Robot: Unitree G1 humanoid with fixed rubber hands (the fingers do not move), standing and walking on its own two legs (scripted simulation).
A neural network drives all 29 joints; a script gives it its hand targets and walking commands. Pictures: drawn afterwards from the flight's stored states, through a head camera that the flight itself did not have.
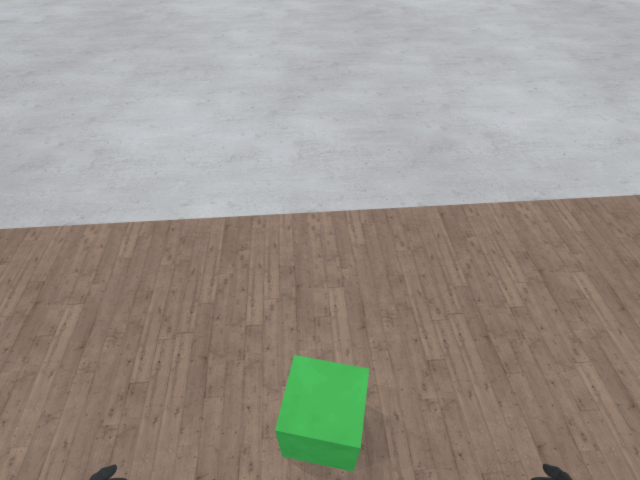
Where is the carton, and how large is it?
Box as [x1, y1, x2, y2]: [275, 355, 368, 471]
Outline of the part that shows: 294,355 275,429 282,456 353,471 360,448 368,369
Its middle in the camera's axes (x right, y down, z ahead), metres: +0.01 +0.48 +1.09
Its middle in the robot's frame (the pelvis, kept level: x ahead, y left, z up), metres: +0.42 +0.00 -0.66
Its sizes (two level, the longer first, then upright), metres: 0.210 0.200 0.250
